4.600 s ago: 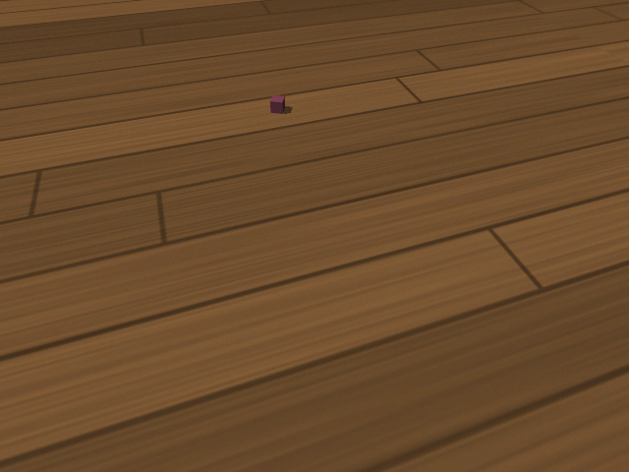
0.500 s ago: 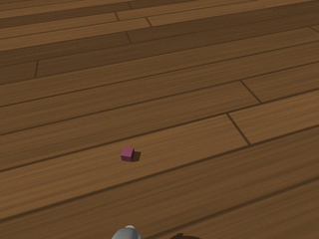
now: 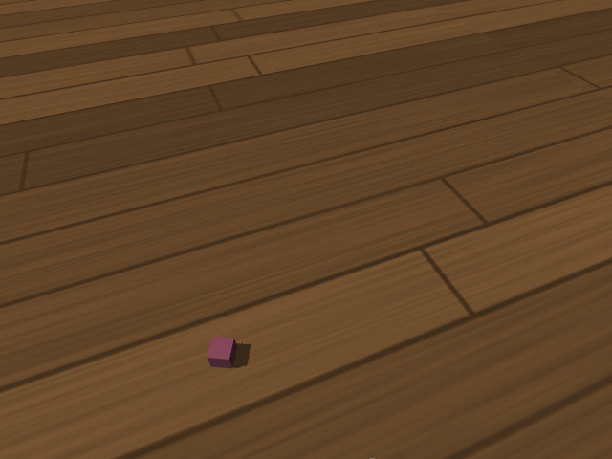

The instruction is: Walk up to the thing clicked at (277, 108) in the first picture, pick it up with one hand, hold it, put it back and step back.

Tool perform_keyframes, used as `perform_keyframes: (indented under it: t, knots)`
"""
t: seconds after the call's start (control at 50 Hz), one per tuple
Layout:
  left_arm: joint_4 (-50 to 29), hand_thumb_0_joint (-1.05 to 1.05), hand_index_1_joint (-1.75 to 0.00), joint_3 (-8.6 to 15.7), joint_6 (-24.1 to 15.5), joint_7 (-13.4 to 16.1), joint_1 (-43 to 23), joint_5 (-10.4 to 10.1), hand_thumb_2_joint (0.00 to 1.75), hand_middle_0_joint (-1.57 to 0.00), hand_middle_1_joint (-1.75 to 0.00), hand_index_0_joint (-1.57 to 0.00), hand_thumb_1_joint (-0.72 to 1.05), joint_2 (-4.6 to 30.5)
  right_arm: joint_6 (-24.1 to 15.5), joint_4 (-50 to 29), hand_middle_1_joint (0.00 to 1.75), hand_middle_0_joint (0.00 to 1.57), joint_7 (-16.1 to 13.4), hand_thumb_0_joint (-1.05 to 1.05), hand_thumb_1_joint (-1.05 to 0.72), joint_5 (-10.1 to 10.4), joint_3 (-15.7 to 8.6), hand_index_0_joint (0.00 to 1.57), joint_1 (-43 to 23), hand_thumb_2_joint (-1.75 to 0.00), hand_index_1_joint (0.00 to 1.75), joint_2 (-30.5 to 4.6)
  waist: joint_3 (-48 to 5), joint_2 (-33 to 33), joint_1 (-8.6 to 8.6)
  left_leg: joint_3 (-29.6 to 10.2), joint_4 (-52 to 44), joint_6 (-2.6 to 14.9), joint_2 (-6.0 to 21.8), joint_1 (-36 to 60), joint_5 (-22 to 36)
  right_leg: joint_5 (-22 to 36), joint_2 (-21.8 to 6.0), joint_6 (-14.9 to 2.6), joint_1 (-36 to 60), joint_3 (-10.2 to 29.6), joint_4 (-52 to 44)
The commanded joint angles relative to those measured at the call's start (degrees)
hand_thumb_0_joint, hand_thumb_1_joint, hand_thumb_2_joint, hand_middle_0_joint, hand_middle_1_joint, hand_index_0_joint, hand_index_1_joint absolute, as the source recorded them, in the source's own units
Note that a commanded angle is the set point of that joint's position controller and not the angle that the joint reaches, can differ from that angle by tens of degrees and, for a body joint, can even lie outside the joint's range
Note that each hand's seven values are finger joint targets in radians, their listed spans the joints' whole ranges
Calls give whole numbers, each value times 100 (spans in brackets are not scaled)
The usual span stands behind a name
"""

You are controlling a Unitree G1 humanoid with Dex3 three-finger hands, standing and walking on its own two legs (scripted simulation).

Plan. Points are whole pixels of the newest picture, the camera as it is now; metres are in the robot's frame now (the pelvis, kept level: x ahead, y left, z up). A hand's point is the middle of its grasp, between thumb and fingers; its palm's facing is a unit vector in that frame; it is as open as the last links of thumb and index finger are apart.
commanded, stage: walk up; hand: left
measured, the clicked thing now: (222, 352) +0.59 +0.28 -0.72
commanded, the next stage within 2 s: stand in 1.94 s
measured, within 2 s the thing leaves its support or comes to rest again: neither
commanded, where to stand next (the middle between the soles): +0.20 +0.02 m, yaw +1 degrees
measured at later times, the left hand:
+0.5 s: hand out of the picture +0.14 +0.32 -0.16, palm faces -0.03 -0.92 -0.38, open 7.3 cm
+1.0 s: hand (122, 400) +0.25 +0.29 -0.14, palm faces -0.02 -0.93 -0.36, open 7.3 cm
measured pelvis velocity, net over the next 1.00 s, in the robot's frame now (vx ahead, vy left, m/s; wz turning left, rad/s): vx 0.15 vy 0.03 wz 0.00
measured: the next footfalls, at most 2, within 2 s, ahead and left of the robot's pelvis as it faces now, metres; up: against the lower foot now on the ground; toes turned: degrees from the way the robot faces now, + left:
left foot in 0.36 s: +0.22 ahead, +0.16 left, +0.00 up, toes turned +0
right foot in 0.66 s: +0.19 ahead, -0.09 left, +0.00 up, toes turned -2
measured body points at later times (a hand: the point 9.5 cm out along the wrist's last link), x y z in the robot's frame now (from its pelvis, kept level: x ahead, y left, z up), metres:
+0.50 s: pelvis +0.10 +0.04 -0.01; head +0.12 +0.06 +0.44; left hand +0.15 +0.36 -0.13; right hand +0.20 -0.27 -0.11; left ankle +0.18 +0.15 -0.72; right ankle +0.10 -0.10 -0.68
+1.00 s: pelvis +0.15 +0.03 +0.01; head +0.17 +0.03 +0.46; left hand +0.25 +0.34 -0.11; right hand +0.23 -0.27 -0.12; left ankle +0.18 +0.15 -0.72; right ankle +0.15 -0.09 -0.72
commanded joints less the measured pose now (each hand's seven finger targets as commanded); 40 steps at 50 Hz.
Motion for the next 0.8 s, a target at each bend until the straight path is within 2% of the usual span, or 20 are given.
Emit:
perform_keyframes:
  t: [0.0,0.02,0.04,0.12,0.24,0.28,0.32,0.34,0.36,0.38,0.46,0.54,0.6,0.62,0.64,0.66,0.68,0.74,0.76,0.78]
  knots:
    - [-190,0,-30,592,-347,302,1284,8,90,-20,-30,-20,90,1978,-103,-762,30,20,-62,0,-90,29,-68,20,-237,-90,30,-504,-275,-2004,702,-184,2759,183,-412,-3083,-922,-1865,-1782,-800,2471,3583,-2230]
    - [-270,0,-30,535,-311,286,1001,-83,90,-20,-30,-20,90,2082,-46,-694,30,20,-146,0,-90,-23,-254,20,-604,-90,30,-1123,114,-1226,687,-841,2971,118,-191,-3147,-1024,-1971,-2201,-1362,1801,4248,-2401]
    - [-381,0,-30,507,-300,305,672,-153,90,-20,-30,-20,90,1936,-26,-563,30,20,-159,0,-90,27,-314,20,-524,-90,30,-1304,358,-676,521,-1147,2970,82,48,-3056,-563,-1803,-2021,-1359,1497,3641,-2333]
    - [-486,0,-30,390,-298,353,248,-128,90,-20,-30,-20,90,1566,28,-130,30,20,-51,0,-90,21,-350,20,39,-90,30,-1139,62,-1022,207,-902,2249,-8,233,-2258,106,-145,-1191,-1106,1183,1553,-1886]
    - [-606,0,-30,213,-219,414,-34,-62,90,-20,-30,-20,90,1396,98,-142,30,20,-76,0,-90,9,-261,20,-439,-90,30,-708,-68,-1123,217,-395,675,-103,93,-1026,763,2086,-1013,-1065,386,468,-1133]
    - [-606,0,-30,166,-141,435,-297,-94,90,-20,-30,-20,90,1376,70,13,30,20,-123,0,-90,53,-279,20,-389,-90,30,-721,-306,-866,78,-231,180,-57,-80,-278,1366,1960,-904,-947,92,256,-618]
    - [-572,0,-30,47,-25,455,-295,-136,90,-20,-30,-20,90,1101,4,163,30,20,-205,0,-90,36,-313,20,-241,-90,30,-884,-420,-391,-60,-231,-427,75,-198,447,1723,1043,-534,-586,-320,48,209]
    - [-566,0,-30,-48,26,445,-60,-141,90,-20,-30,-20,90,799,-33,173,30,20,-260,0,-90,-20,-388,20,-73,-90,30,-1266,-642,577,-89,-1297,-882,305,632,719,1841,22,-184,-310,-617,-96,1005]
    - [-631,0,-30,-48,67,419,216,-170,90,-20,-30,-20,90,774,-83,41,30,20,-223,0,-90,6,-512,20,118,-90,30,-1797,-704,1181,-76,-3255,-1704,964,1723,757,111,-1899,544,-161,-1200,-214,1986]
    - [-408,0,-30,89,129,491,108,-85,90,-20,-30,-20,90,1228,-54,83,30,20,-207,0,-90,72,-624,20,53,-90,30,-2085,-561,1122,-206,-4010,-2113,1459,2083,381,-1332,-2275,295,-190,-1266,234,2665]
    - [18,0,-30,138,112,416,443,-87,90,-20,-30,-20,90,1253,-23,-119,30,20,-262,0,-90,10,-410,20,-851,-90,30,-1497,-32,1153,198,-2258,-1898,1069,1263,-630,-1033,-1338,-56,-117,-801,284,2116]
    - [117,0,-30,167,122,353,322,-11,90,-20,-30,-20,90,949,8,-141,30,20,-247,0,-90,-52,-320,20,-976,-90,30,-1348,-162,997,121,-1851,-1658,1083,1159,-950,-624,-1220,188,-24,8,22,990]
    - [259,0,-30,192,104,403,353,26,90,-20,-30,-20,90,807,83,-147,30,20,-244,0,-90,-3,-213,20,-1259,-90,30,-1210,-311,727,302,-1475,-1134,802,1027,-1447,-551,-496,378,-108,977,-151,-120]
    - [269,0,-30,209,78,432,354,49,90,-20,-30,-20,90,846,106,-136,30,20,-248,0,-90,31,-115,20,-1290,-90,30,-999,-312,535,379,-1361,-884,591,903,-1652,-651,-450,313,-179,1229,34,-502]
    - [200,0,-30,262,47,452,189,101,90,-20,-30,-20,90,1063,115,-110,30,20,-254,0,-90,62,-18,20,-1100,-90,30,-734,-216,-199,323,-1097,-361,334,608,-1882,-684,-981,-197,-350,1236,933,-1172]
    - [55,0,-30,279,-12,454,-168,120,90,-20,-30,-20,90,1426,123,-91,30,20,-253,0,-90,78,38,20,-1175,-90,30,-514,-17,-984,217,-605,462,2,-74,-2026,-613,-2101,-1187,-762,686,2695,-2001]
    - [23,0,-30,276,9,431,-612,76,90,-20,-30,-20,90,1584,135,74,30,20,-312,0,-90,62,-53,20,-1278,-90,30,-836,205,-930,201,-649,894,14,-82,-1373,-736,-2095,-1539,-1121,-95,2797,-2054]
    - [43,0,-30,93,22,423,-1078,-40,90,-20,-30,-20,90,1150,-3,501,30,20,-318,0,-90,137,-16,20,-855,-90,30,-809,-168,-677,-111,-626,-433,60,-8,-273,871,382,-736,-599,157,1132,-1078]
    - [72,0,-30,30,33,400,-1022,-71,90,-20,-30,-20,90,981,-50,572,30,20,-342,0,-90,118,-44,20,-811,-90,30,-925,-447,-599,-110,-965,-674,140,209,223,1506,993,-549,-401,126,832,-779]
    - [163,0,-30,-1,54,383,-842,-120,90,-20,-30,-20,90,898,-87,530,30,20,-337,0,-90,93,-57,20,-1068,-90,30,-1083,-621,-312,76,-1411,-804,276,478,168,1741,914,-205,-213,333,570,-606]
